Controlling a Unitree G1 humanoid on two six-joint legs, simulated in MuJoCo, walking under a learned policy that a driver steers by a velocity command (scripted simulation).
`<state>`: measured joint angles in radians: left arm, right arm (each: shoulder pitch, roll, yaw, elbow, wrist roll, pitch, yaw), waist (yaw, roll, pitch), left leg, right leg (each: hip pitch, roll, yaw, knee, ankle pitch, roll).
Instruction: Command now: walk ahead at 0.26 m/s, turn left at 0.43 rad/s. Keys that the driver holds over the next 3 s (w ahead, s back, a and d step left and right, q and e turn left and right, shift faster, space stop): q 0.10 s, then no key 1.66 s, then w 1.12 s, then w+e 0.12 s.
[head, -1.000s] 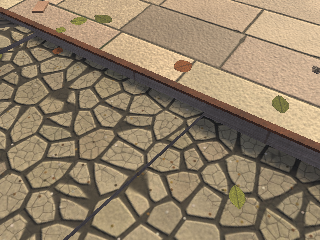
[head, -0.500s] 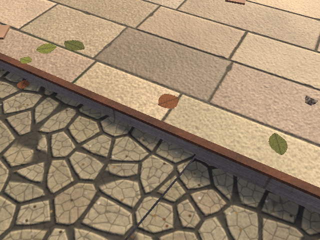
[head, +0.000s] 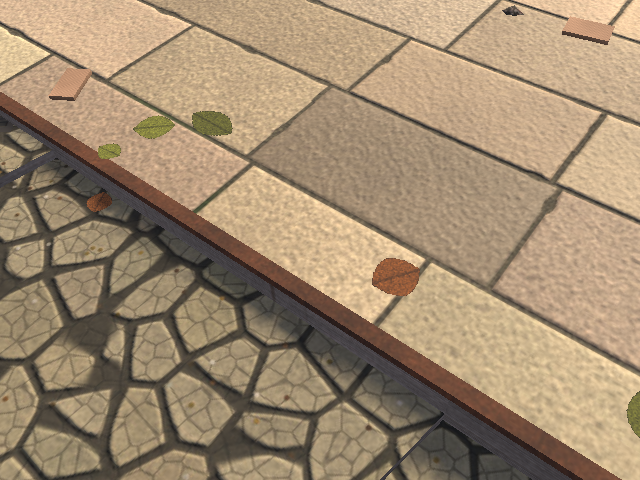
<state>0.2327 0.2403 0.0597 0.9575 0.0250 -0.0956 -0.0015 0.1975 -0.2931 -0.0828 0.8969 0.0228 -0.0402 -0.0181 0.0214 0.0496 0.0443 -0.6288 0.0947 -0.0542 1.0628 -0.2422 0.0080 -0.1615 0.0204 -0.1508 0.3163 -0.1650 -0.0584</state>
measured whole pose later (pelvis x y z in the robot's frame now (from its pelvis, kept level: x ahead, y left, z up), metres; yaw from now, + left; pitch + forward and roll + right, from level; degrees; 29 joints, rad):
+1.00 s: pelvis +0.13 +0.00 +0.00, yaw +8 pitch -1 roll +1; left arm 0.07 0.24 0.02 1.10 0.01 0.00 0.00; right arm 0.09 -0.22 -0.07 1.03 -0.01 0.03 -0.06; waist 0.01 -0.02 0.04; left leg -0.24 0.01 -0.03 0.46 -0.39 0.08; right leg -0.15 -0.01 -0.04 0.41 -0.24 -0.03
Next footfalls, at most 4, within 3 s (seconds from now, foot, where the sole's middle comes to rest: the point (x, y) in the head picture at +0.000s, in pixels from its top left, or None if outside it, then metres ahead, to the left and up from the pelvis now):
0.20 left None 0.19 0.16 -0.76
0.54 right None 0.18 -0.09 -0.78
2.10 left None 0.25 0.19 -0.75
2.54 right None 0.46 -0.04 -0.75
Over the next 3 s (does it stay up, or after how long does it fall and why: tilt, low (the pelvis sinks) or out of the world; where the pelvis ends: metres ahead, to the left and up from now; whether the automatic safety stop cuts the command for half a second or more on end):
stays up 0.59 0.10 0.02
